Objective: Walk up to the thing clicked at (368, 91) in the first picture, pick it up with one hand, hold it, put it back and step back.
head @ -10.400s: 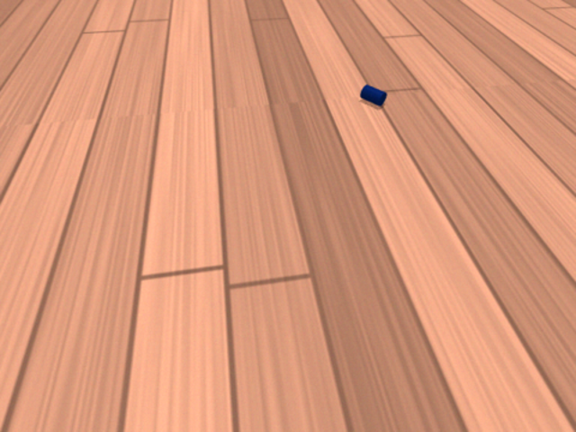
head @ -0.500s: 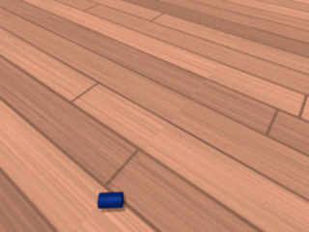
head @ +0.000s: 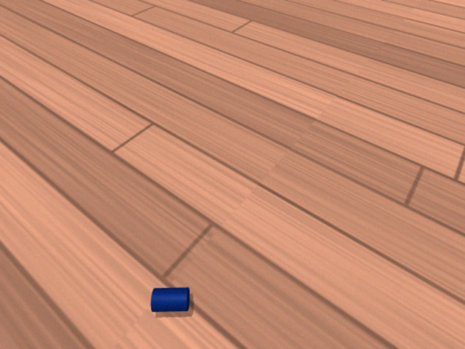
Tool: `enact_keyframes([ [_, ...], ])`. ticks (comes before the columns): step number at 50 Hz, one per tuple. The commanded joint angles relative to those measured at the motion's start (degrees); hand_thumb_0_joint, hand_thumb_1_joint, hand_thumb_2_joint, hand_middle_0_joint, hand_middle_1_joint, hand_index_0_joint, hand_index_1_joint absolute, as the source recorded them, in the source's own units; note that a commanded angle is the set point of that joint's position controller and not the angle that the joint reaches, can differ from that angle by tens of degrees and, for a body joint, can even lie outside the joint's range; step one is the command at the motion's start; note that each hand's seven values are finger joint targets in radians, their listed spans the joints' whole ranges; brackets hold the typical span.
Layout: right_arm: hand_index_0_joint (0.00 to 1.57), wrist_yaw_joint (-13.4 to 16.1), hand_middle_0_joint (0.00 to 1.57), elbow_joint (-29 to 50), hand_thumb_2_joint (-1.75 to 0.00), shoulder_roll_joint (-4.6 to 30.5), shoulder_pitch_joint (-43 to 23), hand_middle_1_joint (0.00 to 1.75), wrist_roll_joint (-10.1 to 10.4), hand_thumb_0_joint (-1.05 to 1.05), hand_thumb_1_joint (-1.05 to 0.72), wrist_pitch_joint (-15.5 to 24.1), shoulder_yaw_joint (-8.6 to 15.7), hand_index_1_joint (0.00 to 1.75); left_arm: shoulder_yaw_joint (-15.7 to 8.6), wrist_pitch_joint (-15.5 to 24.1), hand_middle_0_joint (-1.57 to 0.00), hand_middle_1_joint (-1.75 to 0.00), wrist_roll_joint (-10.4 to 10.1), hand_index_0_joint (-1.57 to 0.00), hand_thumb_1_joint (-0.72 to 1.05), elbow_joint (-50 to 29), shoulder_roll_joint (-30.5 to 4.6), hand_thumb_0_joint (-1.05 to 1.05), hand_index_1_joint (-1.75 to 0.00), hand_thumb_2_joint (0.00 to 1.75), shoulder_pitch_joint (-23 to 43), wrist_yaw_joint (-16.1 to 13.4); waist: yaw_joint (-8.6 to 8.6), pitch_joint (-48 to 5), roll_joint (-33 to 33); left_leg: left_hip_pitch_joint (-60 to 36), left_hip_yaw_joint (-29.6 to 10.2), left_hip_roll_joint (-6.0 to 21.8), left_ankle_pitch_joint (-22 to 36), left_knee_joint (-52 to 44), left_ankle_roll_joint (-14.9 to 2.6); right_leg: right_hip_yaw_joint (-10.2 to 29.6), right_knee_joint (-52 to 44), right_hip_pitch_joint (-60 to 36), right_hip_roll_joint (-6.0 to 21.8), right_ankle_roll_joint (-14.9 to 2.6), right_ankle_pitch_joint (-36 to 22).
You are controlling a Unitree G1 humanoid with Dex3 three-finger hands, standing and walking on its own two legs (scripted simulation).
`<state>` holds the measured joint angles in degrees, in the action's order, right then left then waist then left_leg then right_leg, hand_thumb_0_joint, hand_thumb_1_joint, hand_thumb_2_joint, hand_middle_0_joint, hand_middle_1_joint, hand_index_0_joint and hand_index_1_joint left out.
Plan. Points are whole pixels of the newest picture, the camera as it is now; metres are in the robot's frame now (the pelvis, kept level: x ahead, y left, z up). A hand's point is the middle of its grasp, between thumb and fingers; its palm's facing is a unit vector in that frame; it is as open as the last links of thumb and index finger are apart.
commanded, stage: walk up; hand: left
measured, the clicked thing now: (171, 299) +0.42 +0.25 -0.74
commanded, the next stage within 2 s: stand in 0.60 s
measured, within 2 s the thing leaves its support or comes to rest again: neither
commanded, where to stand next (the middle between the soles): +0.04 +0.01 m, yaw +0 degrees
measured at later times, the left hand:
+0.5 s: hand out of the picture +0.09 +0.26 -0.15, palm faces -0.01 -0.93 -0.36, open 7.3 cm
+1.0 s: hand out of the picture +0.08 +0.24 -0.16, palm faces -0.03 -0.94 -0.34, open 7.3 cm
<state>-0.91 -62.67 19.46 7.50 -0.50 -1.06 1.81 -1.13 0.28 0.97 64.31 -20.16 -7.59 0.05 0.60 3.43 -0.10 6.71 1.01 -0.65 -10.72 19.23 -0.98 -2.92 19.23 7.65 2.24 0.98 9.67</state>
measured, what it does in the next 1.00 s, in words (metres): stands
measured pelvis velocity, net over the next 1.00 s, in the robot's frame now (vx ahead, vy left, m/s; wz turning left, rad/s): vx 0.02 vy -0.01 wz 0.00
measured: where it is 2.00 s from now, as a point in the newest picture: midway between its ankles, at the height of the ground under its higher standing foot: outside the picture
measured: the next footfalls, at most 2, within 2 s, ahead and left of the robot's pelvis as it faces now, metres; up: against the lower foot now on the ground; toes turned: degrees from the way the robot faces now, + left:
left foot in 1.96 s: -0.04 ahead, +0.15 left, +0.00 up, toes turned -1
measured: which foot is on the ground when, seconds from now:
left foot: down 0.00-1.00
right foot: down 0.00-1.00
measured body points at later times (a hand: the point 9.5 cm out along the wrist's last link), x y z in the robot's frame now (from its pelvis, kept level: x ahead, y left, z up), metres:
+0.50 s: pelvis +0.01 +0.00 +0.00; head +0.02 +0.00 +0.45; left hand +0.09 +0.30 -0.13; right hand +0.09 -0.31 -0.13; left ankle +0.00 +0.11 -0.75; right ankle +0.01 -0.13 -0.75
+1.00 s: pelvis +0.02 -0.01 +0.00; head +0.03 -0.01 +0.45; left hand +0.09 +0.29 -0.13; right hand +0.09 -0.31 -0.13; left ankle +0.00 +0.11 -0.75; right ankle +0.01 -0.13 -0.75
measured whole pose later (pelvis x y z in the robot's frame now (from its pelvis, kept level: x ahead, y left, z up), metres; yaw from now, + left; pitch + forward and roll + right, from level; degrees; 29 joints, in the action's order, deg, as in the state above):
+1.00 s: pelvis +0.02 -0.01 +0.00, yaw +0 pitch -1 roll +0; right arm -0.1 -64.4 19.4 7.4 -0.6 0.8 0.1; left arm 0.3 0.7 0.5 65.0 -19.8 -7.3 0.2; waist -0.1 2.0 0.1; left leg 4.1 0.9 0.1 -10.5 15.9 0.0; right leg -3.1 16.8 5.5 1.4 0.3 10.0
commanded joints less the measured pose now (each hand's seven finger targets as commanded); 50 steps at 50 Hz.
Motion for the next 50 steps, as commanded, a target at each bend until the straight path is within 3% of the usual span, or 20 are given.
enact_keyframes([
  [1,0.20,0.61,0.20,3.88,-0.90,12.66,-2.65,0.30,0.05,0.00,-0.90,1.33,2.29,0.30,-2.48,1.74,-0.20,-0.30,0.01,-0.20,0.90,-4.29,-12.57,0.00,-0.30,0.90,3.38,-0.87,-0.27,-4.16,-0.05,0.93,-6.77,7.28,6.15,-3.20,-1.34,6.20,-2.15,-1.69,5.83,-2.34,-6.26],
  [12,0.20,0.60,0.20,4.06,-0.90,12.56,-3.16,0.30,0.15,0.00,-0.90,1.21,2.20,0.30,-2.34,1.79,-0.20,-0.30,-0.17,-0.20,0.90,-4.27,-12.72,0.00,-0.30,0.90,3.98,-0.95,-0.22,-4.47,0.12,-0.61,-6.50,7.37,9.88,-2.63,-1.01,6.06,-1.96,-2.06,6.24,-2.45,-9.49],
  [29,0.20,0.55,0.20,4.33,-0.90,12.90,-3.82,0.30,0.12,0.00,-0.90,1.29,2.19,0.30,-2.49,1.70,-0.20,-0.30,-0.09,-0.20,0.90,-4.71,-13.06,0.00,-0.30,0.90,4.18,-0.93,0.13,-5.80,-0.56,-1.00,-6.35,7.41,9.53,-2.59,-1.12,5.98,-1.67,-3.26,6.32,-2.62,-8.83],
  [30,0.20,0.82,0.20,3.50,-0.90,11.42,-3.34,0.30,-0.08,0.00,-0.90,1.96,1.04,0.30,-1.26,1.50,-0.20,-0.30,-0.33,-0.20,0.90,-3.57,-11.21,0.00,-0.30,0.90,3.67,-0.74,-0.73,-7.03,0.21,-1.97,-7.05,8.50,6.76,-5.07,-0.68,5.66,-3.11,-2.96,6.28,-2.43,-4.78],
  [32,0.20,1.10,0.20,3.14,-0.90,12.49,-3.49,0.30,-0.37,0.00,-0.90,2.34,1.14,0.30,-1.27,1.41,-0.20,-0.30,-0.15,-0.20,0.90,-3.90,-11.36,0.00,-0.30,0.90,4.64,-0.62,-0.82,-5.76,-0.14,-1.13,-7.15,8.56,6.35,-5.35,-0.54,5.98,-3.51,-2.70,6.16,-2.35,-3.70],
  [37,0.20,1.25,0.20,2.21,-0.90,12.97,-3.22,0.30,-0.28,0.00,-0.90,2.88,0.85,0.30,-1.15,1.63,-0.20,-0.30,-0.31,-0.20,0.90,-3.21,-11.96,0.00,-0.30,0.90,3.35,-0.45,-0.50,-3.65,-0.96,-0.64,-6.71,8.58,7.50,-5.89,-0.26,6.43,-4.19,-2.80,6.53,-2.17,-5.59],
  [50,0.20,1.40,0.20,1.45,-0.90,12.25,-2.46,0.30,-0.17,0.00,-0.90,3.06,0.58,0.30,-1.02,1.99,-0.20,-0.30,-0.51,-0.20,0.90,-2.93,-11.99,0.00,-0.30,0.90,2.76,-0.67,-0.70,-4.97,-0.31,-1.92,-5.98,8.61,10.60,-5.28,0.20,6.20,-4.16,-4.19,6.58,-2.31,-9.47],
])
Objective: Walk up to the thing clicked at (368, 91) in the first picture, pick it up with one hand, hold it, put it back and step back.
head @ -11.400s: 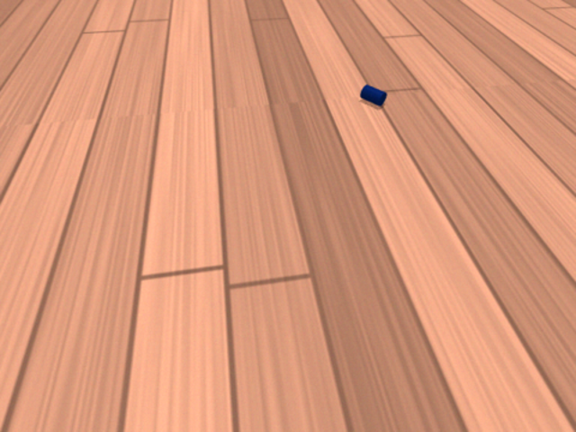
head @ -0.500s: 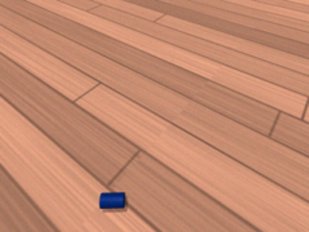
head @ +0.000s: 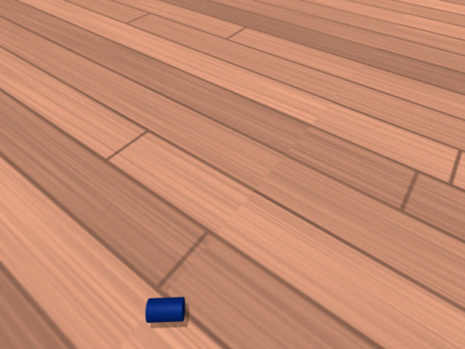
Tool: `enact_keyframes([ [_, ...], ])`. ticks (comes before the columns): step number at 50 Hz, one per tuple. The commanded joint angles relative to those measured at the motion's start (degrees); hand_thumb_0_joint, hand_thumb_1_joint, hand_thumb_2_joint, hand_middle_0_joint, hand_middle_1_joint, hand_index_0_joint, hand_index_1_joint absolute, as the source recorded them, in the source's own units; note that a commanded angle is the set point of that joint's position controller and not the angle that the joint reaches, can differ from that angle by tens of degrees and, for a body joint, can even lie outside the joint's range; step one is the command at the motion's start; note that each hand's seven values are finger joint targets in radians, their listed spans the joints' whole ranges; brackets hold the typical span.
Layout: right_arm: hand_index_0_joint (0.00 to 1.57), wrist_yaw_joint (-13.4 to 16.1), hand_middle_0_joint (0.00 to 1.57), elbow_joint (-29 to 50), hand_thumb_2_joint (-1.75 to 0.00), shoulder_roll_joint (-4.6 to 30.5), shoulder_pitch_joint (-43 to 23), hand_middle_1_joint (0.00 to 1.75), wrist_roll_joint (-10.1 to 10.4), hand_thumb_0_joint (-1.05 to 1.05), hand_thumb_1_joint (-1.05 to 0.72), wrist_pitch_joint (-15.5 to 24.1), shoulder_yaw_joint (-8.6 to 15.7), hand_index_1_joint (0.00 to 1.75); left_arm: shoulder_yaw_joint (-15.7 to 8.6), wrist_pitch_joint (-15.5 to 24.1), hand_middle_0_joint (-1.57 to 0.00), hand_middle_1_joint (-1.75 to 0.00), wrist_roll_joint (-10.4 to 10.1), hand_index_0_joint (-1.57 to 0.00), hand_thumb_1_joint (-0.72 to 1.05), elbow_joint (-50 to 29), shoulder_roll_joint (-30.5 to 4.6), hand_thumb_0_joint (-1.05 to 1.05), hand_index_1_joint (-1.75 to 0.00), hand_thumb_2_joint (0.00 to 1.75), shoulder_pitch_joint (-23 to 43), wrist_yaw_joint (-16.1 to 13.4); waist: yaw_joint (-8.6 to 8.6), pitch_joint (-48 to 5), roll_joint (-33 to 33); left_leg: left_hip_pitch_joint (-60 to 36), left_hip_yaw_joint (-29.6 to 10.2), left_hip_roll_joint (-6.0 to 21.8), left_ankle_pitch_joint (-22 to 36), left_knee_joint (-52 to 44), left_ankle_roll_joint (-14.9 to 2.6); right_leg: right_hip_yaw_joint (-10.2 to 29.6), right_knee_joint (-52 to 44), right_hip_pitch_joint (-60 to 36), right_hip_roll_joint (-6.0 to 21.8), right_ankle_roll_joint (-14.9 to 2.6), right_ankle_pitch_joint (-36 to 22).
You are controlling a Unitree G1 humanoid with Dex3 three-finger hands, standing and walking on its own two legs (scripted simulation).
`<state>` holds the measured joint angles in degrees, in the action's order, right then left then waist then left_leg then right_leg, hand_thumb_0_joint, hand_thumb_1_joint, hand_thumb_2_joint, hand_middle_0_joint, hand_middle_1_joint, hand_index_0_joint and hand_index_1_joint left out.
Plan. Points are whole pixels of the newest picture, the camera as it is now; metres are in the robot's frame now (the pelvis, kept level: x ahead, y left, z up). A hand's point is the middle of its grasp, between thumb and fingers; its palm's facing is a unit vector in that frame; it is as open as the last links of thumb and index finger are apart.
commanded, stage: stand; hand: left
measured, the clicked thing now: (166, 309) +0.40 +0.26 -0.74
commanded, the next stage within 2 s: walk up in 0.60 s
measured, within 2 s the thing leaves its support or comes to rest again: neither
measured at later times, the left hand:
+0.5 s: hand out of the picture +0.09 +0.24 -0.16, palm faces -0.02 -0.94 -0.34, open 7.3 cm
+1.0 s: hand out of the picture +0.07 +0.31 -0.19, palm faces -0.03 -0.93 -0.36, open 7.3 cm
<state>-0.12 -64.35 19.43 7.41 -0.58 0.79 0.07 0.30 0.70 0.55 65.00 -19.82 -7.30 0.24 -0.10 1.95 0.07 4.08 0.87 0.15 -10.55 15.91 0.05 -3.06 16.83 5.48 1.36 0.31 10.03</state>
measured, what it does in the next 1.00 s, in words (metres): steps on the spot: left foot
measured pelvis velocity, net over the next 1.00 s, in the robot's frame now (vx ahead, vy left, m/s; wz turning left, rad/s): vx -0.07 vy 0.04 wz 0.02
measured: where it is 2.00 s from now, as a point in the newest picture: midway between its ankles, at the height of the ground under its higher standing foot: outside the picture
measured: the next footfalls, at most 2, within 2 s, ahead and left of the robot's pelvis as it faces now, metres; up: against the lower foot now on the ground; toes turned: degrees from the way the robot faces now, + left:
left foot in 0.96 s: -0.06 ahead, +0.16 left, +0.00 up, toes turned -1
right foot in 1.36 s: -0.13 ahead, -0.09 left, +0.00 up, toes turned +0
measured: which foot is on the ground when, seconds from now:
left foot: down 0.00-0.76, up 0.78-0.94, down 0.96-1.00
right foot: down 0.00-0.96, up 0.98-1.00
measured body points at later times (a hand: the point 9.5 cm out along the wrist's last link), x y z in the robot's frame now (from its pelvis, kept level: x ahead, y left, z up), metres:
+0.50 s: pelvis +0.01 -0.01 +0.00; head +0.02 -0.01 +0.45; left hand +0.09 +0.29 -0.13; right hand +0.09 -0.31 -0.13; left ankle -0.02 +0.12 -0.75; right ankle -0.01 -0.12 -0.75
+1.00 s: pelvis -0.07 +0.04 -0.03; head +0.02 +0.07 +0.41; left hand +0.08 +0.36 -0.17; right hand +0.01 -0.29 -0.14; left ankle -0.10 +0.16 -0.75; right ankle -0.02 -0.12 -0.74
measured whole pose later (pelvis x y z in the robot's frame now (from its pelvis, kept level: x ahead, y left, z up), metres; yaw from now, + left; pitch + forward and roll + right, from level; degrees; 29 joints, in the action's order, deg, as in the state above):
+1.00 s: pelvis -0.07 +0.04 -0.03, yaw +1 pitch -1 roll +0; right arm 0.2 -54.7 22.7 7.5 -1.0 -2.1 4.0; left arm -3.1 -4.2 0.6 51.8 -23.7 0.5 -0.7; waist -1.0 12.4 4.0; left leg 14.9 -1.9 -1.4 -22.6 38.5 -0.5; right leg 1.8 43.6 24.6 4.1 0.1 19.5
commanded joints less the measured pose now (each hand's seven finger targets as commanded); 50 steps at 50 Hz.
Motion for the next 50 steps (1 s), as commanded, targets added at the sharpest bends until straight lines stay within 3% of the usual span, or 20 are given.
enact_keyframes([
  [1,0.20,0.62,0.20,3.15,-0.90,12.35,-2.43,0.30,-0.10,0.00,-0.90,1.17,2.34,0.30,-2.41,1.52,-0.20,-0.30,-0.07,-0.20,0.90,-3.60,-12.26,0.00,-0.30,0.90,2.32,-0.86,-0.05,-3.16,-0.41,0.75,-5.70,7.79,10.47,-1.78,-0.79,6.24,-1.78,-1.85,7.46,-1.68,-9.96],
  [6,0.20,0.68,0.20,3.16,-0.90,12.36,-2.21,0.30,0.01,0.00,-0.90,1.07,2.20,0.30,-2.46,1.66,-0.20,-0.30,-0.06,-0.20,0.90,-3.44,-12.51,0.00,-0.30,0.90,2.21,-0.99,-0.10,-3.95,0.29,0.01,-5.67,8.02,12.25,-0.99,-0.94,6.29,-1.64,-2.78,7.67,-1.62,-13.37],
  [13,0.20,0.76,0.20,3.24,-0.90,12.53,-2.58,0.30,0.02,0.00,-0.90,0.92,2.17,0.30,-2.54,1.41,-0.20,-0.30,-0.04,-0.20,0.90,-3.48,-12.51,0.00,-0.30,0.90,2.48,-1.01,-0.02,-3.32,-0.31,0.52,-5.63,7.96,11.22,-1.14,-0.64,6.06,-1.91,-2.66,7.41,-1.73,-11.88],
  [21,0.20,0.92,0.20,3.37,-0.90,12.49,-2.14,0.30,0.00,0.00,-0.90,1.13,1.80,0.30,-2.63,1.49,-0.20,-0.30,-0.14,-0.20,0.90,-3.58,-12.62,0.00,-0.30,0.90,2.77,-0.98,-0.14,-5.07,-0.45,-1.12,-5.07,8.40,16.08,-0.45,-0.76,6.03,-0.88,-3.99,7.71,-1.79,-17.09],
  [29,0.20,0.99,0.20,3.47,-0.90,12.42,-2.50,0.30,-0.07,0.00,-0.90,1.03,1.81,0.30,-2.75,1.27,-0.20,-0.30,-0.18,-0.20,0.90,-3.55,-12.60,0.00,-0.30,0.90,3.05,-0.99,-0.07,-3.23,-0.15,-0.02,-5.07,8.13,13.36,-1.53,-0.45,6.07,-1.55,-3.09,7.35,-1.71,-14.08],
  [30,0.20,0.86,0.20,4.05,-0.90,15.54,-4.54,0.30,0.67,0.00,-0.90,-0.18,3.04,0.30,-5.32,0.40,-0.20,-0.30,-1.15,-0.20,0.90,-5.10,-15.85,0.00,-0.30,0.90,3.87,-1.30,0.78,4.18,0.46,4.89,-5.71,7.17,23.47,4.87,-1.99,6.24,3.21,1.11,6.63,-1.74,-25.31],
  [32,0.20,0.88,0.20,5.43,-0.90,13.95,-3.42,0.30,1.26,0.00,-0.90,-0.77,3.17,0.30,-5.57,-0.18,-0.20,-0.30,-1.47,-0.20,0.90,-6.15,-15.34,0.00,-0.30,0.90,2.17,-1.73,0.63,-0.20,1.67,3.79,-3.60,6.19,26.05,9.13,-2.19,5.23,5.46,-0.64,6.96,-2.82,-31.31],
  [34,0.20,0.88,0.20,6.65,-0.90,14.01,-2.73,0.30,1.31,0.00,-0.90,-1.19,3.67,0.30,-6.11,-0.56,-0.20,-0.30,-1.41,-0.20,0.90,-7.84,-15.71,0.00,-0.30,0.90,2.08,-1.74,0.54,-5.10,2.29,3.10,-3.03,4.88,22.97,13.57,-2.19,6.65,6.55,-1.10,8.71,-5.59,-32.24],
  [36,0.20,0.75,0.20,8.04,-0.90,14.27,-2.78,0.30,1.36,0.00,-0.90,-1.90,4.24,0.30,-6.42,-1.13,-0.20,-0.30,-1.03,-0.20,0.90,-9.76,-16.40,0.00,-0.30,0.90,3.48,-1.65,0.37,-7.63,3.13,3.69,-2.03,2.66,14.52,18.57,-1.91,9.54,6.35,0.24,12.17,-8.36,-30.06],
  [37,0.20,0.80,0.20,8.36,-0.90,13.78,-2.04,0.30,1.31,0.00,-0.90,-2.31,4.44,0.30,-6.56,-1.40,-0.20,-0.30,-0.63,-0.20,0.90,-10.81,-16.87,0.00,-0.30,0.90,4.62,-1.70,0.27,-8.31,4.66,4.80,-1.74,1.41,7.38,22.19,-1.87,11.36,6.48,0.65,14.41,-10.44,-30.36],
  [39,0.20,0.60,0.20,9.35,-0.90,13.47,-0.47,0.30,0.65,0.00,-0.90,-3.39,4.95,0.30,-6.80,-1.62,-0.20,-0.30,0.50,-0.20,0.90,-12.91,-17.39,0.00,-0.30,0.90,6.09,-1.83,0.75,-6.33,9.22,9.93,-3.10,-1.51,-19.80,35.32,-2.28,16.89,4.79,4.41,21.24,-15.89,-29.68],
  [40,0.20,0.47,0.20,9.94,-0.90,13.28,0.97,0.30,0.26,0.00,-0.90,-3.83,5.19,0.30,-6.96,-1.60,-0.20,-0.30,0.98,-0.20,0.90,-13.65,-17.86,0.00,-0.30,0.90,6.68,-1.82,0.05,-5.07,8.74,10.30,-5.54,-0.35,-23.02,38.90,-2.61,16.34,5.38,7.45,22.16,-16.83,-28.15],
  [41,0.20,0.19,0.20,10.52,-0.90,13.45,2.66,0.30,0.37,0.00,-0.90,-3.88,5.42,0.30,-7.12,-1.70,-0.20,-0.30,1.17,-0.20,0.90,-14.74,-17.88,0.00,-0.30,0.90,7.93,-1.80,-1.03,-4.85,9.47,10.18,-7.08,0.58,-23.41,38.47,-3.19,15.19,6.58,9.01,21.57,-16.23,-27.36],
  [43,0.20,-0.03,0.20,11.32,-0.90,13.66,4.32,0.30,0.86,0.00,-0.90,-3.53,5.94,0.30,-6.81,-1.79,-0.20,-0.30,1.42,-0.20,0.90,-16.51,-16.93,0.00,-0.30,0.90,9.94,-1.72,-1.99,-5.48,10.20,10.86,-6.79,0.63,-20.76,35.20,-3.39,12.10,10.85,8.11,18.30,-13.44,-28.09],
  [45,0.20,0.17,0.20,11.55,-0.90,13.52,4.68,0.30,0.45,0.00,-0.90,-2.84,6.04,0.30,-6.45,-2.40,-0.20,-0.30,1.11,-0.20,0.90,-17.08,-15.88,0.00,-0.30,0.90,9.07,-1.59,-1.46,-5.91,7.60,11.50,-3.00,-0.18,-12.04,23.03,-2.12,9.04,16.19,4.43,13.92,-10.07,-24.61],
  [46,0.20,0.43,0.20,11.48,-0.90,13.16,5.69,0.30,-0.06,0.00,-0.90,-2.40,6.19,0.30,-6.25,-2.94,-0.20,-0.30,0.67,-0.20,0.90,-17.65,-15.99,0.00,-0.30,0.90,9.08,-1.52,-2.45,-5.34,5.67,10.69,-2.10,0.12,-1.72,13.47,-1.78,7.64,19.93,4.29,11.59,-7.92,-21.38],
  [47,0.20,0.72,0.20,11.47,-0.90,15.10,4.91,0.30,-0.69,0.00,-0.90,-2.06,6.74,0.30,-6.04,-3.58,-0.20,-0.30,0.02,-0.20,0.90,-18.07,-14.64,0.00,-0.30,0.90,8.04,-1.34,-1.67,-5.03,-1.82,7.94,-6.56,3.87,14.92,7.53,-2.38,4.12,26.14,7.48,6.11,-5.27,-14.31],
  [48,0.20,0.90,0.20,12.14,-0.90,19.41,4.63,0.30,-1.32,0.00,-0.90,-1.84,7.88,0.30,-5.77,-3.89,-0.20,-0.30,-0.58,-0.20,0.90,-19.53,-12.32,0.00,-0.30,0.90,8.36,-1.45,-1.87,-5.45,-11.30,4.02,-18.77,11.21,30.38,6.97,-6.09,2.98,35.53,15.66,-2.56,-2.58,0.52],
  [49,0.20,1.12,0.20,13.25,-0.90,20.87,4.27,0.30,-1.67,0.00,-0.90,-1.62,8.02,0.30,-6.00,-4.49,-0.20,-0.30,-0.25,-0.20,0.90,-19.25,-11.73,0.00,-0.30,0.90,6.96,-1.86,-1.38,-5.41,-9.60,2.28,-23.35,16.37,36.86,7.65,-10.78,7.84,41.51,20.55,-6.87,-1.76,25.04],
  [50,0.20,1.30,0.20,14.18,-0.90,22.80,3.65,0.30,-1.36,0.00,-0.90,-1.53,8.27,0.30,-6.00,-4.88,-0.20,-0.30,0.22,-0.20,0.90,-19.39,-12.22,0.00,-0.30,0.90,5.67,-2.31,-1.73,-5.29,-9.38,5.70,-24.50,20.70,38.65,7.80,-14.66,10.87,47.32,20.27,-6.56,-1.38,29.31],
])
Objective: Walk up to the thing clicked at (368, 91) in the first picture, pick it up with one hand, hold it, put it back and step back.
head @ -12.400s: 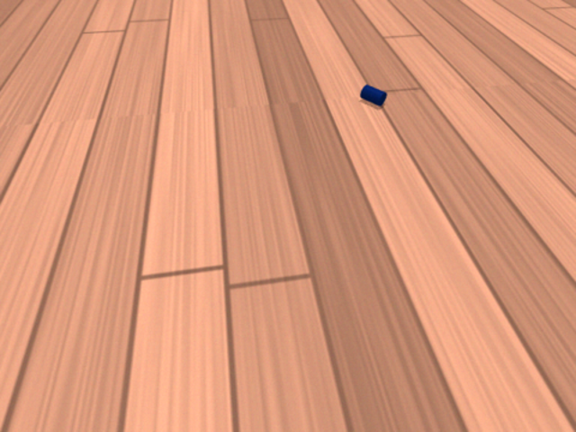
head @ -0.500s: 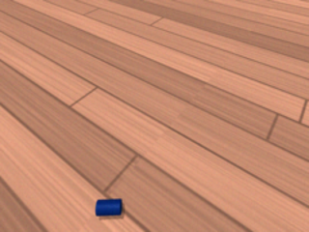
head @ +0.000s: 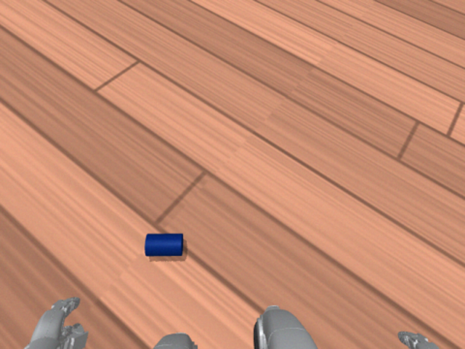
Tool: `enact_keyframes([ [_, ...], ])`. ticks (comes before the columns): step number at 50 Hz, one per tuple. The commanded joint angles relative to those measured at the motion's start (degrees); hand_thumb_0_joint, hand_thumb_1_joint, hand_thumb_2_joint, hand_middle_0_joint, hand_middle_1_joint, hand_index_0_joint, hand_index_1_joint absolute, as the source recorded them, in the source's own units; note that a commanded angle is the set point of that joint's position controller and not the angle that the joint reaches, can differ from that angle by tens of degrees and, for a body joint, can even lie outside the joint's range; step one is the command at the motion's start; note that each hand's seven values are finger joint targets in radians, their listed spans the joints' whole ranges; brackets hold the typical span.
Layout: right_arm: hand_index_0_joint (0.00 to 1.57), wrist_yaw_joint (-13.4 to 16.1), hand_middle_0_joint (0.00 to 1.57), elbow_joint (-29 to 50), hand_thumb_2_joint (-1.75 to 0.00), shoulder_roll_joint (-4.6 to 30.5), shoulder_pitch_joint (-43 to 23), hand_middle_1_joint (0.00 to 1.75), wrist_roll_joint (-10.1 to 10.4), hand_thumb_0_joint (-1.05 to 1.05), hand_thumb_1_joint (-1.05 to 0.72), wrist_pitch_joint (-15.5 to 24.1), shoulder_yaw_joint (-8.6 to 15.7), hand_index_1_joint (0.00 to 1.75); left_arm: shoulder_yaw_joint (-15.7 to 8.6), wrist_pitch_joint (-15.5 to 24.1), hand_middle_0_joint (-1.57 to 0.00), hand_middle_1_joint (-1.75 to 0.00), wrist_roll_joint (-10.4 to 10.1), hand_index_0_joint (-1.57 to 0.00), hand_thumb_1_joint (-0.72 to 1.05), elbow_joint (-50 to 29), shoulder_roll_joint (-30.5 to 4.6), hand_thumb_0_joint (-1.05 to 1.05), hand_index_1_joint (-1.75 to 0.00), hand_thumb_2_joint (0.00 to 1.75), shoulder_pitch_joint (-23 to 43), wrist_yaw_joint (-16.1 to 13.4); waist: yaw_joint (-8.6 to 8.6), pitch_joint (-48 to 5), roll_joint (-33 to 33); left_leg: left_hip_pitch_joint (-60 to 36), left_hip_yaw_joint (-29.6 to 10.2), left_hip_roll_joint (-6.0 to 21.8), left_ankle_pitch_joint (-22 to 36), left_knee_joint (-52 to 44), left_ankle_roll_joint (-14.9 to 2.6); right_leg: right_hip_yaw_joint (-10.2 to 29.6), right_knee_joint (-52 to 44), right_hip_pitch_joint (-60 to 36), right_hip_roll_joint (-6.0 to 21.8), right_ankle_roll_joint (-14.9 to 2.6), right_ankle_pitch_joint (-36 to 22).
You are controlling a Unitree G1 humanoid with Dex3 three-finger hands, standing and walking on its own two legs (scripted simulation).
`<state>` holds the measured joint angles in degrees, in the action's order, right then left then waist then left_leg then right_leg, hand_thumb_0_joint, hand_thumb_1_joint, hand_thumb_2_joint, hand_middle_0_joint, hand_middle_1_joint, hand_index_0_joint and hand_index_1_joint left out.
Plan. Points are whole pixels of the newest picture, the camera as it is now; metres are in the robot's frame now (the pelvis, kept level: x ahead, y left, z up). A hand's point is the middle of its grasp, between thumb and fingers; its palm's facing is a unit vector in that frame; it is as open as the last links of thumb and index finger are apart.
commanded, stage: walk up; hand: left
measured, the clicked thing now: (164, 244) +0.48 +0.21 -0.71
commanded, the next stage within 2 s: none
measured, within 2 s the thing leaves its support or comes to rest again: neither
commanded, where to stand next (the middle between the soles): +0.09 -0.03 m, yaw -2 degrees
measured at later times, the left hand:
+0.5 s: hand out of the picture +0.02 +0.24 -0.13, palm faces -0.08 -0.92 -0.39, open 7.3 cm
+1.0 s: hand out of the picture -0.14 +0.24 -0.15, palm faces -0.05 -0.94 -0.34, open 7.3 cm
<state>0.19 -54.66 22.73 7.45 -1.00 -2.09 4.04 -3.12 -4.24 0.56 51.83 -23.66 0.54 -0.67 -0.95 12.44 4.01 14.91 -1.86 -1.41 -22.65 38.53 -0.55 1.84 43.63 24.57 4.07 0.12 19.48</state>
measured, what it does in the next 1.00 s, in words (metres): walks backwards: right foot, then left foot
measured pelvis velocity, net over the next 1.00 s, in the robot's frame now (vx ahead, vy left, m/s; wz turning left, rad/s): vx -0.23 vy -0.02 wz -0.07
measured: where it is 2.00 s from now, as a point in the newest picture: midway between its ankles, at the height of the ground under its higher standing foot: outside the picture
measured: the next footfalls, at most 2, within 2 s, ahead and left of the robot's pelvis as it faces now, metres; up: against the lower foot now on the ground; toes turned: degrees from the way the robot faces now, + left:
right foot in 0.36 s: -0.06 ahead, -0.13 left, +0.00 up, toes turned -1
left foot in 0.72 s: -0.13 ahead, +0.11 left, +0.00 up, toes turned -3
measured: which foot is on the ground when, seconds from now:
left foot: down 0.00-0.40, up 0.42-0.70, down 0.72-1.00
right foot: up 0.00-0.34, down 0.36-0.74, up 0.76-1.00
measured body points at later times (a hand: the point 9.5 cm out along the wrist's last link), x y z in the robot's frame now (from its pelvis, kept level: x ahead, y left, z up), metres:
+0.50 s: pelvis -0.09 -0.01 +0.01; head -0.03 -0.03 +0.45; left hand +0.02 +0.29 -0.10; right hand +0.01 -0.33 -0.11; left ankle -0.09 +0.13 -0.66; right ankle -0.10 -0.13 -0.72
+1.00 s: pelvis -0.23 -0.02 +0.01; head -0.17 +0.01 +0.46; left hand -0.13 +0.29 -0.12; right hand -0.13 -0.34 -0.07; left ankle -0.17 +0.11 -0.72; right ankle -0.30 -0.19 -0.65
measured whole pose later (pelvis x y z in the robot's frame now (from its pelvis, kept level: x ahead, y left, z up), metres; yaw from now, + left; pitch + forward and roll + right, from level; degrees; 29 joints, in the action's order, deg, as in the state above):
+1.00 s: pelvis -0.23 -0.02 +0.01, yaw -4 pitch -1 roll -1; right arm 1.6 -47.0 20.2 8.7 -1.7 0.1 2.4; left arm -5.3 -4.8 1.0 46.8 -24.0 -12.0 0.3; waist 1.4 9.0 4.0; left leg 18.1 -0.7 3.4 -13.3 32.3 0.3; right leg 9.1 60.6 20.7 -3.3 1.6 27.2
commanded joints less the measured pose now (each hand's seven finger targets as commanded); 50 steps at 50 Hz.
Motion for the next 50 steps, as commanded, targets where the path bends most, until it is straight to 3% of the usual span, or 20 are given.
enact_keyframes([
  [1,0.20,1.20,0.20,5.28,-0.90,20.19,1.68,0.30,-0.75,0.00,-0.90,1.25,4.38,0.30,-2.63,0.10,-0.20,-0.30,0.29,-0.20,0.90,-5.42,-8.75,0.00,-0.30,0.90,-1.72,-1.79,-1.41,-14.89,-16.07,-0.94,-25.10,23.62,44.58,-16.61,-15.85,8.85,25.00,0.63,-9.85,-1.14,20.03],
  [4,0.20,2.21,0.20,7.31,-0.90,14.62,-3.74,0.30,-1.36,0.00,-0.90,1.68,3.11,0.30,-3.32,-0.05,-0.20,-0.30,-0.69,-0.20,0.90,-3.76,-9.78,0.00,-0.30,0.90,-5.66,-1.30,2.65,-14.22,-12.39,-7.10,-11.57,14.95,44.92,-11.16,-11.54,10.32,28.99,5.16,-10.29,-1.17,10.26],
  [12,0.20,3.32,0.20,7.16,-0.90,13.43,5.14,0.30,-0.12,0.00,-0.90,1.68,3.04,0.30,-3.48,1.54,-0.20,-0.30,0.66,-0.20,0.90,-8.06,-7.84,0.00,-0.30,0.90,-4.44,-0.64,-2.06,-16.01,-12.10,-19.84,-11.67,15.76,47.41,-6.51,-12.47,4.37,6.05,4.18,-7.32,1.65,9.59],
  [15,0.20,2.73,0.20,8.71,-0.90,14.20,2.45,0.30,0.02,0.00,-0.90,1.13,2.89,0.30,-4.00,1.86,-0.20,-0.30,0.79,-0.20,0.90,-6.81,-7.88,0.00,-0.30,0.90,-8.63,-0.25,-0.64,-18.06,-14.26,-13.65,-9.47,14.56,42.33,-5.01,-10.86,0.39,-5.12,-5.59,-6.16,0.22,6.05],
  [17,0.20,2.36,0.20,10.01,-0.90,14.88,-0.99,0.30,0.28,0.00,-0.90,0.75,2.96,0.30,-4.15,2.05,-0.20,-0.30,1.26,-0.20,0.90,-4.57,-7.26,0.00,-0.30,0.90,-13.84,-0.16,2.45,-19.06,-14.05,-7.23,-8.85,14.50,35.84,-3.02,-9.56,-1.49,-16.03,-13.95,-5.58,-1.24,-4.54],
  [18,0.20,2.13,0.20,10.28,-0.90,13.49,-1.85,0.30,0.61,0.00,-0.90,0.59,2.46,0.30,-4.55,2.33,-0.20,-0.30,1.52,-0.20,0.90,-4.21,-8.35,0.00,-0.30,0.90,-14.77,-0.17,3.17,-19.32,-11.47,-3.35,-7.69,12.67,30.33,-0.95,-7.12,0.77,-19.10,-17.74,-4.00,-2.15,-11.91],
  [19,0.20,2.01,0.20,11.05,-0.90,11.92,-2.21,0.30,1.11,0.00,-0.90,0.67,1.89,0.30,-5.48,2.71,-0.20,-0.30,2.00,-0.20,0.90,-5.19,-11.95,0.00,-0.30,0.90,-14.35,-0.17,2.91,-19.65,-3.80,4.50,-5.64,7.55,21.77,3.86,-4.01,10.76,-17.41,-21.32,2.14,-5.15,-21.92],
  [20,0.20,2.18,0.20,11.63,-0.90,8.93,-2.37,0.30,1.37,0.00,-0.90,0.52,1.03,0.30,-6.34,2.56,-0.20,-0.30,1.34,-0.20,0.90,-6.40,-15.20,0.00,-0.30,0.90,-12.24,0.16,3.08,-16.04,6.66,12.21,-1.21,-2.43,-0.67,12.90,-0.72,21.11,-20.66,-19.28,10.97,-11.42,-27.18],
  [21,0.20,3.27,0.20,11.25,-0.90,9.77,-3.02,0.30,1.37,0.00,-0.90,0.12,1.96,0.30,-6.54,2.80,-0.20,-0.30,1.61,-0.20,0.90,-8.43,-18.29,0.00,-0.30,0.90,-8.76,0.13,4.19,-14.03,11.88,9.66,-3.77,-3.15,-17.29,26.59,0.12,28.37,-22.10,-9.24,19.17,-19.22,-34.19],
  [22,0.20,3.07,0.20,10.01,-0.90,11.40,-1.06,0.30,1.49,0.00,-0.90,0.23,2.40,0.30,-6.20,2.91,-0.20,-0.30,1.51,-0.20,0.90,-9.34,-16.04,0.00,-0.30,0.90,-7.75,0.03,2.98,-11.32,9.07,8.22,-6.30,-2.10,-16.79,31.17,0.34,27.92,-22.08,-5.64,18.77,-19.64,-34.78],
  [25,0.20,2.72,0.20,8.12,-0.90,10.39,1.95,0.30,1.76,0.00,-0.90,0.56,1.25,0.30,-5.09,2.62,-0.20,-0.30,1.28,-0.20,0.90,-11.09,-10.60,0.00,-0.30,0.90,-4.14,-0.47,0.32,-10.71,4.12,10.97,-7.28,-4.78,-9.69,31.68,0.66,11.12,-17.22,-10.21,8.00,-12.92,-37.81],
  [32,0.20,3.27,0.20,9.46,-0.90,8.99,4.33,0.30,0.48,0.00,-0.90,2.33,0.81,0.30,-5.33,1.36,-0.20,-0.30,2.14,-0.20,0.90,-13.92,-9.72,0.00,-0.30,0.90,-10.15,-0.97,3.41,-17.28,7.86,11.30,-0.52,0.52,-6.93,1.82,1.83,10.46,-9.39,-27.64,7.47,-12.35,-42.15],
  [35,0.20,3.09,0.20,7.96,-0.90,9.14,8.94,0.30,-0.60,0.00,-0.90,2.93,1.89,0.30,-4.83,0.11,-0.20,-0.30,0.74,-0.20,0.90,-15.25,-10.13,0.00,-0.30,0.90,-7.69,-0.22,0.17,-18.67,4.21,-1.31,2.86,0.28,15.80,-19.95,0.81,7.52,-1.30,-19.83,4.45,-7.97,-33.08],
  [36,0.20,2.99,0.20,8.71,-0.90,12.52,6.99,0.30,-1.44,0.00,-0.90,3.10,3.03,0.30,-4.12,-0.20,-0.20,-0.30,0.59,-0.20,0.90,-15.58,-7.85,0.00,-0.30,0.90,-8.91,0.06,1.31,-18.78,-3.10,-7.83,-8.86,7.51,24.67,-18.36,-1.75,6.41,3.02,-9.19,-0.08,-4.42,-20.43],
  [37,0.20,2.76,0.20,9.78,-0.90,17.38,4.17,0.30,-2.09,0.00,-0.90,2.95,3.98,0.30,-3.84,-0.13,-0.20,-0.30,0.37,-0.20,0.90,-15.48,-5.58,0.00,-0.30,0.90,-9.44,-0.04,1.95,-16.94,-16.25,-12.79,-23.85,18.75,35.86,-18.42,-7.15,3.57,13.12,5.52,-9.99,-2.05,11.08],
  [38,0.20,2.51,0.20,10.67,-0.90,21.06,3.62,0.30,-1.53,0.00,-0.90,2.61,4.54,0.30,-4.90,-0.40,-0.20,-0.30,1.07,-0.20,0.90,-15.06,-8.77,0.00,-0.30,0.90,-8.00,-1.05,-0.55,-15.94,-15.51,-1.18,-27.96,27.61,32.76,-18.29,-15.84,8.46,23.04,0.76,-9.90,-1.19,19.36],
  [39,0.20,2.99,0.20,11.43,-0.90,21.19,0.55,0.30,-1.14,0.00,-0.90,2.95,5.04,0.30,-5.26,-0.50,-0.20,-0.30,1.36,-0.20,0.90,-14.58,-10.61,0.00,-0.30,0.90,-7.31,-1.25,-0.17,-13.49,-16.77,3.39,-31.79,30.43,29.10,-20.00,-18.84,11.31,30.09,-0.43,-7.38,-1.16,17.83],
  [42,0.20,3.29,0.20,12.26,-0.90,13.13,-3.92,0.30,-1.51,0.00,-0.90,3.16,2.73,0.30,-6.03,-0.51,-0.20,-0.30,0.52,-0.20,0.90,-11.53,-9.84,0.00,-0.30,0.90,-12.07,-0.14,4.51,-11.75,-9.95,-2.55,-10.05,16.00,35.12,-14.62,-11.02,11.68,33.88,5.02,-10.47,-0.69,9.15],
  [46,0.20,2.54,0.20,10.59,-0.90,12.16,3.08,0.30,-0.79,0.00,-0.90,3.46,2.98,0.30,-5.53,0.83,-0.20,-0.30,0.82,-0.20,0.90,-11.04,-8.64,0.00,-0.30,0.90,-11.77,0.30,0.44,-13.74,-13.67,-11.33,-9.24,14.16,28.63,-13.58,-10.76,7.87,23.22,4.85,-8.97,1.65,7.28],
  [50,0.20,1.31,0.20,11.31,-0.90,13.28,1.99,0.30,-1.40,0.00,-0.90,2.79,2.97,0.30,-3.96,3.18,-0.20,-0.30,0.48,-0.20,0.90,-8.83,-8.80,0.00,-0.30,0.90,-11.95,1.01,-1.59,-15.85,-17.78,-10.16,-6.16,12.79,8.19,-14.03,-11.65,0.61,-1.08,-4.24,-5.15,2.08,9.85],
])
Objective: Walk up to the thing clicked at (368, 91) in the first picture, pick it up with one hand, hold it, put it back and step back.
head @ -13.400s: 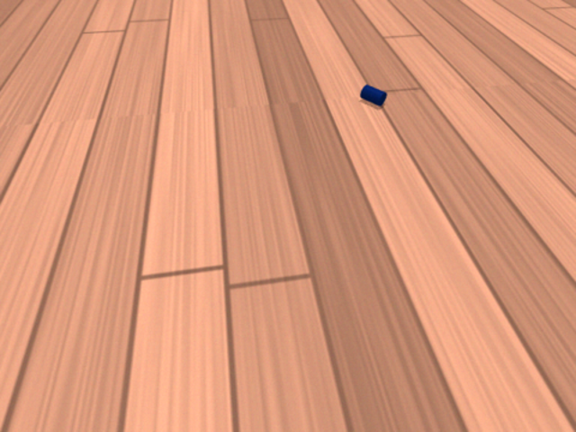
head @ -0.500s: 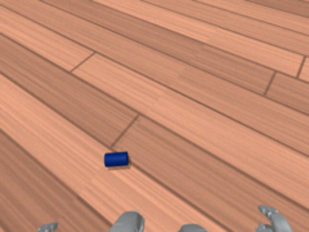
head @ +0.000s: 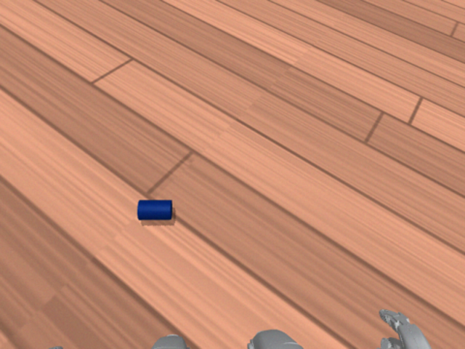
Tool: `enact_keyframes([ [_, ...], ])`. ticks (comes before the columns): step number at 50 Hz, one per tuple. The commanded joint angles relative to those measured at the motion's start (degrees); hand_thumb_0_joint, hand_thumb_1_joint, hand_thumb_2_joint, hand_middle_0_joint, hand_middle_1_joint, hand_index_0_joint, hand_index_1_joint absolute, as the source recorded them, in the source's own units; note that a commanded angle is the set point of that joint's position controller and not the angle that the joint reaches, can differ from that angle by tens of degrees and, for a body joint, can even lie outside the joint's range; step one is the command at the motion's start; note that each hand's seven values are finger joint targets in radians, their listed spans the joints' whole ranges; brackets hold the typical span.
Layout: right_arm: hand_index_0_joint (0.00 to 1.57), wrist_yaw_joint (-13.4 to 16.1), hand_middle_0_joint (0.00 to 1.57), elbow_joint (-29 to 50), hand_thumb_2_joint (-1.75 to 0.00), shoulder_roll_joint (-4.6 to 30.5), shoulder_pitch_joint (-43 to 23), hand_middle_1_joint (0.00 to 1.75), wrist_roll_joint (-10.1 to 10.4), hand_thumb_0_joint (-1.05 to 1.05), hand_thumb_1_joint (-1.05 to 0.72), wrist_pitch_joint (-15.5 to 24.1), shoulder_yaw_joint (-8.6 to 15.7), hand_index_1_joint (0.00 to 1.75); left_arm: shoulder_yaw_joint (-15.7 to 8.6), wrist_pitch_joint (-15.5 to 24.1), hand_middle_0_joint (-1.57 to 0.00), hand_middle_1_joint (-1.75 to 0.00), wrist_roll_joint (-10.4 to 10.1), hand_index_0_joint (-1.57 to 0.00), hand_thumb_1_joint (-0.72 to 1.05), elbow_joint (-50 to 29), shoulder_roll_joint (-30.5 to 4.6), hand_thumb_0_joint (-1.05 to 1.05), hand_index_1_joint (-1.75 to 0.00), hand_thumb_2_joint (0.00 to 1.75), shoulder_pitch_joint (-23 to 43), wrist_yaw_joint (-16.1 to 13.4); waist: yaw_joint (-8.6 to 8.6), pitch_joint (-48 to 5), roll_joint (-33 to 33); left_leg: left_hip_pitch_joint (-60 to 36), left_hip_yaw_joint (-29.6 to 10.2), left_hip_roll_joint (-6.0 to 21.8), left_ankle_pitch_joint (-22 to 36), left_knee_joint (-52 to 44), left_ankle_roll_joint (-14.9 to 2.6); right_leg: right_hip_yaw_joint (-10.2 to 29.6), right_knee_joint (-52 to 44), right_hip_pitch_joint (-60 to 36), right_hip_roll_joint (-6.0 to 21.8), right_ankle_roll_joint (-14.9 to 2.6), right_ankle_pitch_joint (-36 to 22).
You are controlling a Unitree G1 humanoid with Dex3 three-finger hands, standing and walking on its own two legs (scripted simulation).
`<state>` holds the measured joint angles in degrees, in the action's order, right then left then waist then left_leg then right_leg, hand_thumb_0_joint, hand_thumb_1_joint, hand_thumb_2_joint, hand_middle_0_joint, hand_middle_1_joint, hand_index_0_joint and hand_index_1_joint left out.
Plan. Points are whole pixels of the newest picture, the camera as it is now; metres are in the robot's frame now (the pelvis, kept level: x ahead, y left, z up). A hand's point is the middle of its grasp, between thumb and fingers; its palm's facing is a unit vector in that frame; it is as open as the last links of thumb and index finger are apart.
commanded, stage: walk up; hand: left
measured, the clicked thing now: (155, 209) +0.69 +0.28 -0.72
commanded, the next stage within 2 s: stand in 1.34 s
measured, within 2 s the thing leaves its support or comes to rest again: neither
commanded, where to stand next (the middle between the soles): +0.31 +0.02 m, yaw +2 degrees
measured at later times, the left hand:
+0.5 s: hand out of the picture +0.03 +0.26 -0.14, palm faces +0.05 -0.92 -0.39, open 7.3 cm
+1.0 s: hand out of the picture +0.04 +0.26 -0.15, palm faces +0.08 -0.93 -0.35, open 7.3 cm
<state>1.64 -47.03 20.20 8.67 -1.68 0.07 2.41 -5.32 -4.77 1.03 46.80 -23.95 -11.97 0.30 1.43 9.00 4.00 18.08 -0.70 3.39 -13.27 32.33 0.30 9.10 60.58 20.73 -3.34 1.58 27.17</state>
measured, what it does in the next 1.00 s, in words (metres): steps on the spot: right foot, then left foot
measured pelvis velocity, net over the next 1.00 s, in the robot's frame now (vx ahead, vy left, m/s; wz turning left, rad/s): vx -0.03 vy -0.01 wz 0.05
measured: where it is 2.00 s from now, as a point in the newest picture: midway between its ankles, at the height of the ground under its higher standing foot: outside the picture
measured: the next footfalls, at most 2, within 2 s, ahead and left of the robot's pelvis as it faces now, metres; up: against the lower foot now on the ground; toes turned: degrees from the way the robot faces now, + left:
right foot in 0.10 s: +0.01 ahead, -0.15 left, +0.00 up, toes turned +0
left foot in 0.42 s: +0.01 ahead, +0.11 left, +0.00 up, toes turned +0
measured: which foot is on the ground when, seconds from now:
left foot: down 0.00-0.12, up 0.14-0.40, down 0.42-1.00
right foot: up 0.00-0.08, down 0.10-1.00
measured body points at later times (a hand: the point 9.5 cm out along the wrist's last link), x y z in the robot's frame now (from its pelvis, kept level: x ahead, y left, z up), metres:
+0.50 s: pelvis -0.05 -0.02 +0.00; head -0.03 -0.02 +0.45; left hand +0.03 +0.30 -0.12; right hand +0.00 -0.32 -0.13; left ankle -0.05 +0.10 -0.73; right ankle -0.06 -0.15 -0.72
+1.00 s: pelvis -0.03 -0.01 +0.00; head -0.02 +0.01 +0.45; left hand +0.04 +0.31 -0.12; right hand +0.07 -0.30 -0.12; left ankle -0.03 +0.11 -0.73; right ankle -0.03 -0.15 -0.73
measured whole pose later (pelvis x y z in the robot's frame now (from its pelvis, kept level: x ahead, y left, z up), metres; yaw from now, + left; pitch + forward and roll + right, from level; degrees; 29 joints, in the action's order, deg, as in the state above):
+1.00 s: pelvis -0.03 -0.01 +0.00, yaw +3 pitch -2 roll +0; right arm -0.9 -58.3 19.1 9.6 -1.1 0.5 1.5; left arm -2.5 1.2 0.2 58.7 -21.5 -8.4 0.1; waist 1.5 3.1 0.9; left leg 11.4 -2.6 -0.8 -16.0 29.7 -0.3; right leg -1.3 28.1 9.4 2.6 1.8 16.3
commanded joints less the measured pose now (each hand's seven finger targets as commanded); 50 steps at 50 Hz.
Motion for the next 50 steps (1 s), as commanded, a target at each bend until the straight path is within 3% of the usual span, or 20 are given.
enact_keyframes([
  [1,0.20,-0.45,0.20,3.88,-0.90,16.61,0.00,0.30,-0.92,0.00,-0.90,0.18,4.80,0.30,-1.99,4.18,-0.20,-0.30,-0.12,-0.20,0.90,-2.29,-8.42,0.00,-0.30,0.90,-1.16,-0.05,-3.13,-12.75,-20.21,-11.78,-7.76,8.89,-2.43,-6.49,-12.14,-7.45,-23.05,-3.93,2.92,-0.10,2.92],
  [4,0.20,-0.97,0.20,3.50,-0.90,14.94,-1.07,0.30,-0.23,0.00,-0.90,-1.33,3.99,0.30,-2.80,5.73,-0.20,-0.30,0.57,-0.20,0.90,4.02,-8.94,0.00,-0.30,0.90,-8.92,-0.80,0.92,-11.66,-11.69,-0.78,-3.44,4.94,-0.92,6.16,-8.20,-7.96,-41.40,-15.81,1.63,-2.50,-8.33],
  [6,0.20,-0.84,0.20,5.15,-0.90,8.64,0.25,0.30,0.61,0.00,-0.90,-1.19,1.81,0.30,-4.15,6.49,-0.20,-0.30,1.70,-0.20,0.90,1.55,-15.69,0.00,-0.30,0.90,-3.83,-1.00,-1.07,-6.30,6.84,16.22,-4.01,-5.23,-19.91,16.54,-0.90,19.98,-44.94,-12.31,18.08,-7.98,0.05],
  [7,0.20,-0.04,0.20,4.31,-0.90,13.14,-3.70,0.30,0.78,0.00,-0.90,-1.40,3.54,0.30,-4.34,6.16,-0.20,-0.30,2.08,-0.20,0.90,-0.27,-19.49,0.00,-0.30,0.90,0.09,-1.02,2.14,-3.38,5.46,6.82,-10.43,-4.08,-21.66,22.37,-0.04,26.11,-47.76,4.83,25.73,-15.71,7.60],
  [11,0.20,-0.74,0.20,-0.61,-0.90,12.24,1.49,0.30,1.75,0.00,-0.90,-0.56,2.95,0.30,-2.93,7.05,-0.20,-0.30,0.86,-0.20,0.90,0.11,-11.72,0.00,-0.30,0.90,5.01,-1.36,-2.31,-0.48,5.12,8.38,-8.66,-5.65,-11.12,22.30,-0.02,4.69,-41.16,-3.54,14.21,-9.41,-14.32],
  [14,0.20,-1.05,0.20,-0.63,-0.90,12.57,0.17,0.30,0.81,0.00,-0.90,-0.02,2.63,0.30,-2.97,7.78,-0.20,-0.30,0.91,-0.20,0.90,0.97,-12.21,0.00,-0.30,0.90,-1.21,-1.18,1.22,-3.51,6.96,8.77,-6.75,-4.53,-13.40,16.55,0.70,6.20,-40.05,-11.09,15.12,-10.32,-15.64],
  [18,0.20,-1.56,0.20,-1.55,-0.90,12.17,0.72,0.30,0.20,0.00,-0.90,1.18,2.81,0.30,-3.09,7.36,-0.20,-0.30,0.46,-0.20,0.90,0.62,-12.91,0.00,-0.30,0.90,-0.63,-1.21,1.12,-6.80,7.31,3.22,-1.96,-3.13,-14.87,3.47,0.36,5.19,-36.45,-14.37,18.54,-12.44,-23.81],
  [21,0.20,-1.45,0.20,-4.53,-0.90,12.72,6.73,0.30,-0.16,0.00,-0.90,2.27,3.99,0.30,-1.18,6.62,-0.20,-0.30,-0.46,-0.20,0.90,-0.52,-9.53,0.00,-0.30,0.90,2.22,-1.20,-2.36,-11.37,0.19,-12.48,-5.81,-2.22,5.54,-12.48,-2.49,-2.46,-23.74,-9.60,12.52,-6.21,-31.45],
  [22,0.20,-1.25,0.20,-4.25,-0.90,15.55,7.19,0.30,-0.63,0.00,-0.90,2.68,4.66,0.30,-0.46,6.68,-0.20,-0.30,-1.08,-0.20,0.90,-1.06,-7.06,0.00,-0.30,0.90,1.51,-1.27,-1.65,-13.42,-9.50,-16.80,-18.47,6.72,14.93,-13.37,-5.58,-6.61,-14.86,-3.51,6.67,-3.17,-24.27],
  [23,0.20,-1.30,0.20,-3.50,-0.90,17.52,4.23,0.30,-0.32,0.00,-0.90,2.59,4.61,0.30,-0.60,6.28,-0.20,-0.30,-1.55,-0.20,0.90,-0.21,-6.75,0.00,-0.30,0.90,3.38,-1.55,-0.96,-11.26,-11.37,-13.85,-26.42,12.49,10.34,-13.16,-11.77,-10.32,-15.66,0.43,2.18,-2.54,0.16],
  [24,0.20,-1.61,0.20,-3.52,-0.90,18.89,4.07,0.30,-0.18,0.00,-0.90,2.45,5.03,0.30,-1.20,6.12,-0.20,-0.30,-1.23,-0.20,0.90,0.65,-9.62,0.00,-0.30,0.90,3.90,-1.71,-2.04,-9.54,-12.49,-8.16,-28.00,14.58,2.96,-13.98,-15.85,-6.70,-12.18,-1.93,4.41,-3.19,7.92],
  [26,0.20,-1.73,0.20,-3.30,-0.90,15.81,2.68,0.30,-0.62,0.00,-0.90,2.01,4.28,0.30,-0.81,6.21,-0.20,-0.30,-0.98,-0.20,0.90,0.65,-8.65,0.00,-0.30,0.90,4.30,-1.18,-1.32,-5.69,-12.69,-6.55,-20.61,10.85,0.04,-14.95,-13.32,-6.63,-14.72,-0.38,5.19,-3.67,9.06],
  [32,0.20,-1.87,0.20,-2.25,-0.90,11.64,-1.79,0.30,1.37,0.00,-0.90,1.04,2.43,0.30,-0.97,8.03,-0.20,-0.30,-0.25,-0.20,0.90,5.88,-8.28,0.00,-0.30,0.90,-1.71,-1.66,1.96,-10.86,-10.52,-0.13,-8.73,2.76,9.55,-2.63,-4.68,-8.58,-37.97,-20.26,4.56,-3.48,-17.31],
  [34,0.20,-1.73,0.20,-1.48,-0.90,8.14,-1.21,0.30,1.88,0.00,-0.90,0.71,1.51,0.30,-1.98,8.70,-0.20,-0.30,0.73,-0.20,0.90,6.24,-13.39,0.00,-0.30,0.90,-2.64,-2.15,1.65,-10.06,0.59,8.49,-6.17,-5.52,-6.13,7.28,-0.98,12.14,-45.15,-21.60,18.01,-8.69,-11.03],
  [35,0.20,-1.33,0.20,-2.86,-0.90,9.85,0.76,0.30,1.27,0.00,-0.90,0.24,2.28,0.30,-2.02,8.65,-0.20,-0.30,0.86,-0.20,0.90,4.79,-15.36,0.00,-0.30,0.90,2.53,-1.84,0.51,-8.77,0.93,4.36,-5.56,-4.61,-18.96,13.57,-0.82,16.73,-46.74,-12.63,25.46,-14.69,-4.64],
  [36,0.20,-1.36,0.20,-4.43,-0.90,11.42,3.54,0.30,0.92,0.00,-0.90,0.21,2.83,0.30,-1.94,8.64,-0.20,-0.30,0.91,-0.20,0.90,3.34,-14.56,0.00,-0.30,0.90,6.71,-1.59,-1.28,-6.19,0.15,1.18,-5.70,-2.19,-19.10,14.36,-0.39,16.63,-45.62,-7.18,26.24,-16.58,-4.54],
  [42,0.20,-1.77,0.20,-6.83,-0.90,11.13,3.90,0.30,0.30,0.00,-0.90,1.94,2.86,0.30,-0.13,8.17,-0.20,-0.30,-0.38,-0.20,0.90,4.55,-9.91,0.00,-0.30,0.90,8.63,-1.02,-2.74,-8.27,0.84,-11.12,-6.85,-0.44,8.98,-8.96,-2.08,-3.43,-34.62,-5.61,12.87,-5.61,-24.68],
  [44,0.20,-1.55,0.20,-6.10,-0.90,13.48,0.64,0.30,0.05,0.00,-0.90,2.44,2.94,0.30,0.25,7.65,-0.20,-0.30,-1.23,-0.20,0.90,4.83,-7.42,0.00,-0.30,0.90,7.27,-0.79,-0.54,-9.92,-4.35,-8.56,-15.38,6.62,10.56,-12.41,-5.66,-8.11,-30.34,-7.32,7.02,-2.49,-16.24],
  [46,0.20,-2.06,0.20,-5.96,-0.90,14.13,-4.04,0.30,0.42,0.00,-0.90,2.25,2.78,0.30,0.23,7.54,-0.20,-0.30,-0.92,-0.20,0.90,7.11,-7.84,0.00,-0.30,0.90,5.62,-0.87,1.09,-7.74,-6.53,-1.99,-14.57,7.24,4.08,-12.10,-6.82,-8.88,-33.88,-13.27,6.58,-2.80,-7.79],
  [50,0.20,-1.58,0.20,-7.32,-0.90,12.13,-2.87,0.30,0.72,0.00,-0.90,2.33,1.92,0.30,0.31,8.00,-0.20,-0.30,-1.00,-0.20,0.90,8.19,-9.07,0.00,-0.30,0.90,6.26,-0.84,-0.26,-10.70,-8.42,-5.32,-8.17,2.53,14.33,-9.73,-2.98,-6.57,-35.20,-16.50,9.46,-3.91,-23.89],
])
